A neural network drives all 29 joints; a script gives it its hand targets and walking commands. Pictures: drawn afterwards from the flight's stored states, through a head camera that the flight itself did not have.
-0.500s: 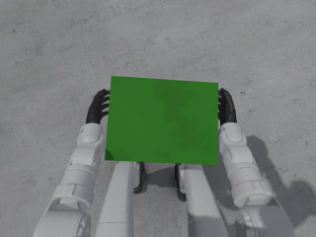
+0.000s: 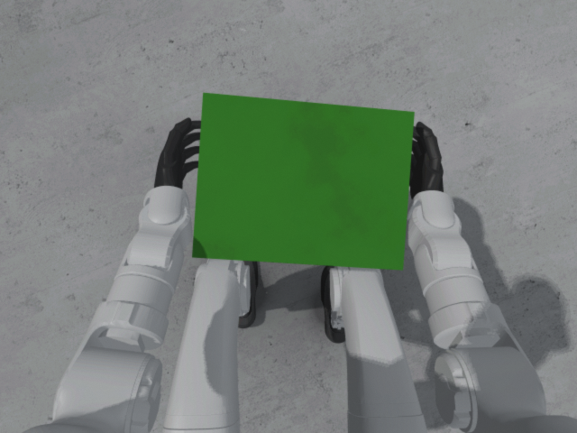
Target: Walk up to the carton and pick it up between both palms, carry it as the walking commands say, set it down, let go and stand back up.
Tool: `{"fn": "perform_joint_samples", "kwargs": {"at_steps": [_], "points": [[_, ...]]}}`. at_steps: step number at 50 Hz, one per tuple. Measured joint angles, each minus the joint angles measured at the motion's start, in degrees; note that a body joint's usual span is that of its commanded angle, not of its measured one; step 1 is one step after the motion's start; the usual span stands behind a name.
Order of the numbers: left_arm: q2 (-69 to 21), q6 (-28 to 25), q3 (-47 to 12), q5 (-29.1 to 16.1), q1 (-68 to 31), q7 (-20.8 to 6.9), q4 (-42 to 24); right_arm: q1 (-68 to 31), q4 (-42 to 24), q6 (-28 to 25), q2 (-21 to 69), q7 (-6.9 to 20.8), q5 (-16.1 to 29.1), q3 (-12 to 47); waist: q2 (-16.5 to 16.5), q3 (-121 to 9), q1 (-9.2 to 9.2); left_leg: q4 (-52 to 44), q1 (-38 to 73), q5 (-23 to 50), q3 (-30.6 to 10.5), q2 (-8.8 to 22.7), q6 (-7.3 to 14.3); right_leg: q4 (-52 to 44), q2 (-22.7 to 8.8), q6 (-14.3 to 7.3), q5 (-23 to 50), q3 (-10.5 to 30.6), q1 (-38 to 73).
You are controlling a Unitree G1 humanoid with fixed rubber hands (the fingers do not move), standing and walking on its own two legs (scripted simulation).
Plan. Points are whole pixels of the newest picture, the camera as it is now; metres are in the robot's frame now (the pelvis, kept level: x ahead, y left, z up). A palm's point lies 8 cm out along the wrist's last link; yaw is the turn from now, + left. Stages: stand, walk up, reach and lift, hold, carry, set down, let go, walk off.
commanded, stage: set down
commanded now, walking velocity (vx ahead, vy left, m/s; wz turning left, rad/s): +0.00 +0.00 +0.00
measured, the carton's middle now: (295, 191) +0.39 -0.01 -0.23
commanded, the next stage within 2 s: none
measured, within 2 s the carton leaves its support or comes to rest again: neither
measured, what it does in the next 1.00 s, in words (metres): lowers itself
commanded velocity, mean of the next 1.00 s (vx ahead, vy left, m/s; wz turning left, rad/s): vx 0.00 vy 0.00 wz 0.00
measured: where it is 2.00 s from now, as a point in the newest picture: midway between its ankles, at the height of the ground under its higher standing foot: (290, 309)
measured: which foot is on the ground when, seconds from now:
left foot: down 0.00-1.00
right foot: down 0.00-1.00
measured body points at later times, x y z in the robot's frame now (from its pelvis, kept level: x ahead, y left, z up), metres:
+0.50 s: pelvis -0.03 +0.00 -0.07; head +0.32 +0.00 +0.20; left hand +0.45 +0.16 -0.26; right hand +0.44 -0.18 -0.26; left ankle +0.12 +0.11 -0.55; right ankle +0.08 -0.13 -0.55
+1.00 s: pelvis -0.05 +0.00 -0.15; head +0.30 +0.01 +0.12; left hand +0.48 +0.15 -0.32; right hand +0.46 -0.19 -0.33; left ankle +0.12 +0.11 -0.55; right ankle +0.08 -0.13 -0.55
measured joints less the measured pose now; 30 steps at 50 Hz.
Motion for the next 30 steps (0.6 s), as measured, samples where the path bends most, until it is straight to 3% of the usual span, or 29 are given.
{"fn": "perform_joint_samples", "kwargs": {"at_steps": [9, 21, 30], "points": [[2.2, 2.5, 0.0, -1.7, -6.8, 0.2, 0.1, -6.5, 0.0, 2.4, -1.8, -0.9, 1.1, 0.0, 0.0, 3.5, 0.00, 6.2, -4.2, -0.1, 0.0, 0.0, 0.0, 7.0, 0.1, 0.0, -0.6, 0.0, -4.4], [4.7, 3.5, 1.6, -1.8, -16.9, -1.2, 6.2, -17.2, 5.1, 4.8, -3.6, -1.5, 1.2, -0.6, 0.0, 5.9, 0.00, 12.3, -12.3, -0.4, 0.0, 0.0, 0.0, 13.0, 0.3, 0.0, -1.2, 0.1, -12.2], [7.7, 3.8, 0.7, -3.7, -23.9, -0.7, 3.8, -22.8, 1.9, 4.6, -5.9, -2.3, 3.4, -0.7, 0.0, 22.7, 0.00, 17.9, -11.2, -1.3, -0.5, -0.1, 0.0, 18.1, 0.4, 0.2, -2.4, -0.4, -10.2]]}}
